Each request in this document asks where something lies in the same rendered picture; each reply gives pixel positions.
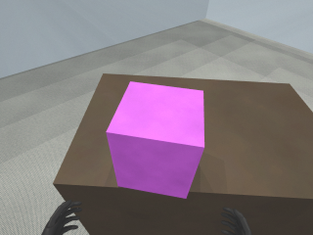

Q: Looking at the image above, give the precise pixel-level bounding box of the robot left hand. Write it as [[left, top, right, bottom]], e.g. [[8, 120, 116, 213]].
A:
[[41, 200, 82, 235]]

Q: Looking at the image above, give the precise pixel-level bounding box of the pedestal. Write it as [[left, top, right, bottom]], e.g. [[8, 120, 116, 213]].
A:
[[53, 73, 313, 235]]

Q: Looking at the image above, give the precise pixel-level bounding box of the robot right hand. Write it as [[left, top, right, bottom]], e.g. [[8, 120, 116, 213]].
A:
[[221, 207, 252, 235]]

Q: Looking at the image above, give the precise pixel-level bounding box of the carton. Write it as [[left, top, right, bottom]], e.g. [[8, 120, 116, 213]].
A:
[[106, 81, 204, 199]]

